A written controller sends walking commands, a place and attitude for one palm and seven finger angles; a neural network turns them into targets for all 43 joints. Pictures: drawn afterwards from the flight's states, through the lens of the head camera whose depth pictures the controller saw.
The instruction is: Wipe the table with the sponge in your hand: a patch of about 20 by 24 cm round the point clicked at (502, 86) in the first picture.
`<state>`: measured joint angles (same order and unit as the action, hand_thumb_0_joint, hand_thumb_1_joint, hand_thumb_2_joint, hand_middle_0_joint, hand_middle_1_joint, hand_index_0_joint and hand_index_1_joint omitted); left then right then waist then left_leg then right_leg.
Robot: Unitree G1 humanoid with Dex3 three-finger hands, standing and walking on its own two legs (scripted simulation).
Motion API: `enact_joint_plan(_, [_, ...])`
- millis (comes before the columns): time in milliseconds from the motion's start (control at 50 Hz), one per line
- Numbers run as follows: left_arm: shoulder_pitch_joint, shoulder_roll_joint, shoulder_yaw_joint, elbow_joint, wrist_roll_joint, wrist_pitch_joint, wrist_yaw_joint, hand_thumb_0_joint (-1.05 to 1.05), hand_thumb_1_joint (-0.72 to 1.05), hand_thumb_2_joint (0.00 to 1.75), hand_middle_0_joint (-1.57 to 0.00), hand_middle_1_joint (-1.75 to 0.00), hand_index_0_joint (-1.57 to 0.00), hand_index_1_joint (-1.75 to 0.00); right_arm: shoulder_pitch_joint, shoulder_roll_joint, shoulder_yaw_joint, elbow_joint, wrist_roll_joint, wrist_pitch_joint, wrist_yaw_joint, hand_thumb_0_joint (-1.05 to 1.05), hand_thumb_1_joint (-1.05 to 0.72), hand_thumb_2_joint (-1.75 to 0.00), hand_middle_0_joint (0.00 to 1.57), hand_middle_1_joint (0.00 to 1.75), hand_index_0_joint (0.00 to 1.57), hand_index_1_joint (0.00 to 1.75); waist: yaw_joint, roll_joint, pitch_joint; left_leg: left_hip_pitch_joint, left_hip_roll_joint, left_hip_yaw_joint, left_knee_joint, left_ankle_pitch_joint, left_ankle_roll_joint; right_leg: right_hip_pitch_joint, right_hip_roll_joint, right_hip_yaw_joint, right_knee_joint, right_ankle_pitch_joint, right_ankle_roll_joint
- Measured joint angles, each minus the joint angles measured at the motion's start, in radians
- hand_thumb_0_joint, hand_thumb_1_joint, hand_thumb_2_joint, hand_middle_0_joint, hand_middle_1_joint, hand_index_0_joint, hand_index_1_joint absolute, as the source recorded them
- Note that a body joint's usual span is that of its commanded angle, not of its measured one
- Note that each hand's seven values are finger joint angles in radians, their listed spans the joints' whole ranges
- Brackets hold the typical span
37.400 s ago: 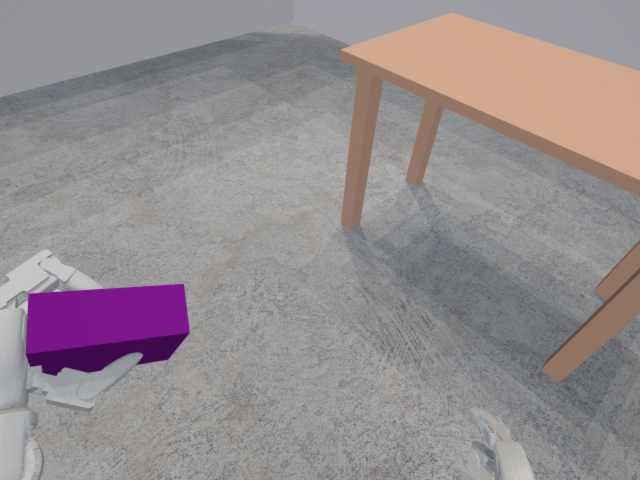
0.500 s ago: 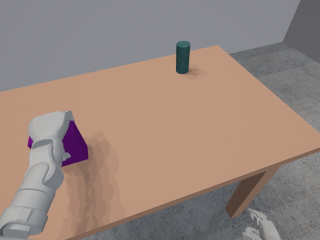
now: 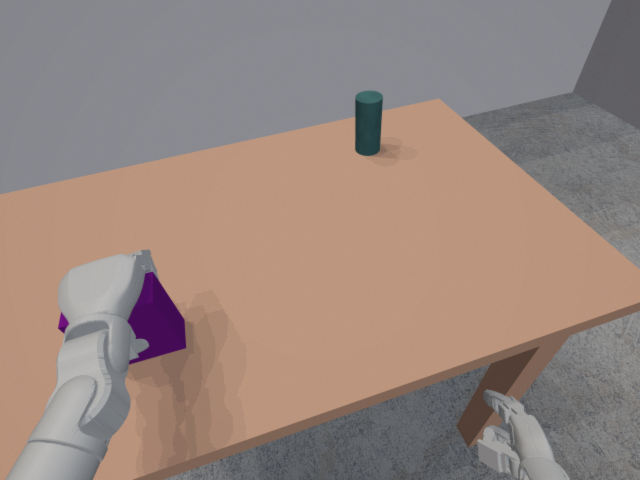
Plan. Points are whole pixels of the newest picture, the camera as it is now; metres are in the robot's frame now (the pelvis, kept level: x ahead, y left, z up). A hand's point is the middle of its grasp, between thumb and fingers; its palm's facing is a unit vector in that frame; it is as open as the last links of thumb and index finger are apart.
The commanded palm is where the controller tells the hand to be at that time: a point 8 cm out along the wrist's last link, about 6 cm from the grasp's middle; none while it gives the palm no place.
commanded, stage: wipe back along the first lane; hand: left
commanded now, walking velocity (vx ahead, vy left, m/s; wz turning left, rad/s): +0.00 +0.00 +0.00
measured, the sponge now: (136, 330) +0.27 +0.30 +0.03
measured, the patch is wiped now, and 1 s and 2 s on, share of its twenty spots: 0.95 0.95 0.95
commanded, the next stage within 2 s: lift the sponge slowly off the table in 0.56 s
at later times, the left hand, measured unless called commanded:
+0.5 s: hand (123, 344) +0.23 +0.27 +0.08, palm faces +0.06 -0.09 -0.99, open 9.3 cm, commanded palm +0.19 +0.26 +0.12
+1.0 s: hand (109, 369) +0.20 +0.27 +0.08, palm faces +0.05 -0.13 -0.99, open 9.3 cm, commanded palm +0.17 +0.26 +0.14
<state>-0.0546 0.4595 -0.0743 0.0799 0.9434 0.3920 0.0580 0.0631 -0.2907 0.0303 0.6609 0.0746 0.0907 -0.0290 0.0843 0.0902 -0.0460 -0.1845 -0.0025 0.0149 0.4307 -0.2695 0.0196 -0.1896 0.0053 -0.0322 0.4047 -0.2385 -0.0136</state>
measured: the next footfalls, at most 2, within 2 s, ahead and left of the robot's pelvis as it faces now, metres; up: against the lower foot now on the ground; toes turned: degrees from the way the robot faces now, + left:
none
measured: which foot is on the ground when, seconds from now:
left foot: down 0.00-1.00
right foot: down 0.00-1.00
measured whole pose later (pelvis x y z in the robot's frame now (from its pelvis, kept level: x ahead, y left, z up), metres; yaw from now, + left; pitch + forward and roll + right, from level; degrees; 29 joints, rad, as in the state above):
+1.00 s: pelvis -0.02 -0.01 +0.00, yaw -1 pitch -3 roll +0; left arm 0.23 0.46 -0.06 -0.24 0.89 0.44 0.03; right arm 0.04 -0.28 0.04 0.67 0.06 0.07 -0.03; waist 0.11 0.10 -0.02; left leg -0.13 0.01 0.03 0.44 -0.26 0.01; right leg -0.15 0.02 -0.01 0.43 -0.23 -0.02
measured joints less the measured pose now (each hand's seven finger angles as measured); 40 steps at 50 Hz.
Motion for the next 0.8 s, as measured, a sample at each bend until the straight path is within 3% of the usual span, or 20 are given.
enact_joint_plan(160, [0.031,-0.006,-0.01,-0.048,-0.002,0.036,-0.008,0.02,-0.45,1.11,-0.75,-1.5,-0.78,-1.45,-0.008,0.001,0.004,0.008,-0.001,0.0,-0.004,0.01,-0.91,-0.9,0.2,0.3,0.2,0.3,0.003,0.001,0.008,0.01,0.0,0.002,-0.003,0.003,-0.001,0.007,0.0,0.003,0.003,0.0,-0.001])
enact_joint_plan(460, [0.203,-0.026,-0.007,-0.229,-0.014,0.048,0.012,0.02,-0.45,1.11,-0.75,-1.5,-0.78,-1.45,-0.007,0.002,-0.002,0.01,-0.004,0.0,0.009,0.01,-0.91,-0.9,0.2,0.3,0.18,0.29,0.012,0.012,0.007,0.027,0.002,0.014,0.004,-0.003,-0.001,0.016,0.003,0.015,0.019,-0.006,-0.001])
enact_joint_plan(800, [0.267,-0.023,-0.007,-0.292,-0.027,0.058,0.006,0.02,-0.45,1.11,-0.75,-1.49,-0.79,-1.45,-0.017,0.011,0.006,0.01,-0.008,-0.011,0.007,0.01,-0.91,-0.9,0.2,0.3,0.18,0.29,0.019,0.01,0.016,0.039,0.01,0.017,0.013,0.0,-0.007,0.024,0.01,0.018,0.03,-0.001,-0.008])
